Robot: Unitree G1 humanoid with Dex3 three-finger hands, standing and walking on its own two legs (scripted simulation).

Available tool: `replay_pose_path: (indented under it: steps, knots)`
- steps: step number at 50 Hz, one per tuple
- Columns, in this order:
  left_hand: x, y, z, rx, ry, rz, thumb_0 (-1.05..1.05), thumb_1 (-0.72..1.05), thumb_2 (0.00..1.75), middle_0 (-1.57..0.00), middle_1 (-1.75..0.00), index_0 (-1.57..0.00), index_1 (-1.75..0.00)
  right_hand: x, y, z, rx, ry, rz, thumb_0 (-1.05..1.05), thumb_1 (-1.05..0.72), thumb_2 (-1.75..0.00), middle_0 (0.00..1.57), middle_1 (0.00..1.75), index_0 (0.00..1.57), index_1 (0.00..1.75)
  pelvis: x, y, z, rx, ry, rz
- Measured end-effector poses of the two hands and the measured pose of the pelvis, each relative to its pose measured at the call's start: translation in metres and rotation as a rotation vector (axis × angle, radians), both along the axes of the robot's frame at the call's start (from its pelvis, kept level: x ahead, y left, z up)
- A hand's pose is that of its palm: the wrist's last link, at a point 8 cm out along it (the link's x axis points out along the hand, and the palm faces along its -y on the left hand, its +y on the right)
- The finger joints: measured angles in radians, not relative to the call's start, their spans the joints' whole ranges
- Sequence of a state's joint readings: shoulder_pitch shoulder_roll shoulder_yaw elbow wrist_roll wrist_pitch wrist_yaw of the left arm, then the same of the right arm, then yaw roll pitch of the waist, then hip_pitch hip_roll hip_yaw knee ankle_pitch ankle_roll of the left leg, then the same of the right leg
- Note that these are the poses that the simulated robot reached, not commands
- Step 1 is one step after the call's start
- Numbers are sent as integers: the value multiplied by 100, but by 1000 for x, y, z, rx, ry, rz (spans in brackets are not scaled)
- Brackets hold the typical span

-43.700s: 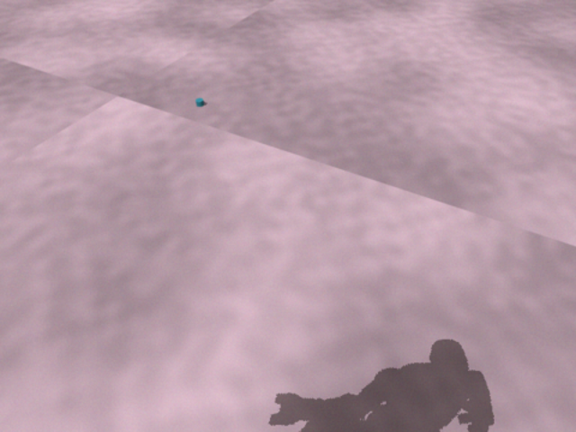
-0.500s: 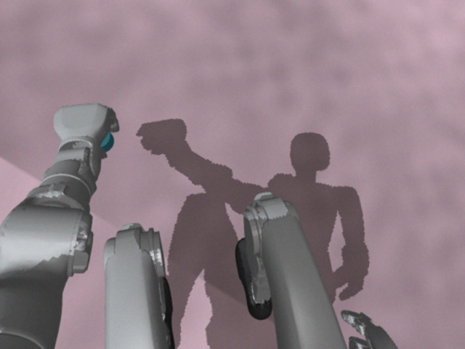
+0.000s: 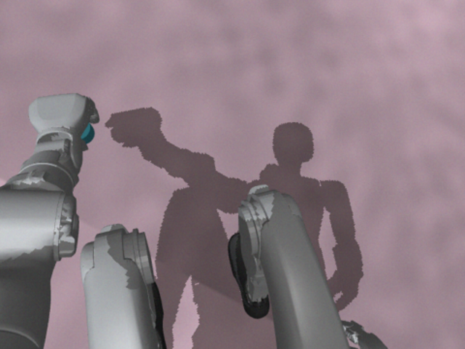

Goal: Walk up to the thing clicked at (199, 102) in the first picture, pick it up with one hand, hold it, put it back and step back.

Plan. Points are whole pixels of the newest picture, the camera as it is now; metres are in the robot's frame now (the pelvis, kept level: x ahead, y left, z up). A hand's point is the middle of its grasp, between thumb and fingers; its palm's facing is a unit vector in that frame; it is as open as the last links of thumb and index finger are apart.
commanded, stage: lower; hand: left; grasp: from above
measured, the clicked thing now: (78, 130) +0.52 +0.18 -0.20
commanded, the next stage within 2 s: rest in 0.34 s
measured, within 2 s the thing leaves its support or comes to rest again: rests again in 1.70 s
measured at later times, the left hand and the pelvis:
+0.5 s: hand (84, 139) +0.51 +0.18 -0.22, palm faces -0.43 -0.06 -0.90, open 6.8 cm; pelvis +0.00 +0.01 -0.02, yaw -3 degrees
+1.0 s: hand (94, 143) +0.51 +0.17 -0.26, palm faces -0.43 -0.07 -0.90, open 6.8 cm; pelvis +0.00 +0.01 -0.03, yaw -6 degrees
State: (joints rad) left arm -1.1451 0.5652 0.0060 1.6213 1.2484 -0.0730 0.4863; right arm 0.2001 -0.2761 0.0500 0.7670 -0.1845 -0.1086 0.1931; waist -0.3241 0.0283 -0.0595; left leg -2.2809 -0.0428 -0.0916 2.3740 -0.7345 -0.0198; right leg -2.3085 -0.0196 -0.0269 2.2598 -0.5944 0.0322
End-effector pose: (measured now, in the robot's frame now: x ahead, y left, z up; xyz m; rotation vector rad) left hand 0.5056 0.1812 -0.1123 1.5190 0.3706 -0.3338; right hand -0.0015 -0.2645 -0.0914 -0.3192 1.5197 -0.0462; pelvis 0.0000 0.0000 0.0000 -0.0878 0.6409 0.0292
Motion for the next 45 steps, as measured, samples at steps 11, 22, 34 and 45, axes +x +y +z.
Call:
replay_pose_path:
  steps: [11, 22, 34, 45]
  knots:
    - [1, -1, -27, -28, 17, 4, 0, 41, 19, -94, -34, -99, -30, -3, 0, -1, 2, 14, 40, 0, -92, -90, 20, 30, 20, 30, -1, 2, -11, -19, -19, -6]
    - [7, -1, -50, -38, -5, 4, 0, 42, 17, -94, -34, -99, -29, -18, 6, 4, 3, 43, 50, 0, -92, -90, 20, 30, 20, 30, -1, 5, -22, -46, -31, -14]
    - [5, -3, -72, -38, 22, 11, 0, 42, 16, -95, -33, -100, -28, -32, 19, 9, 45, 75, 58, 0, -92, -90, 20, 30, 20, 30, -1, 7, -26, -66, -46, -25]
    - [9, -9, -88, -57, 2, -5, 0, 43, 14, -95, -32, -101, -26, -39, 26, 17, 49, 71, 87, 0, -92, -90, 20, 30, 20, 30, -4, 9, -30, -91, -70, -38]
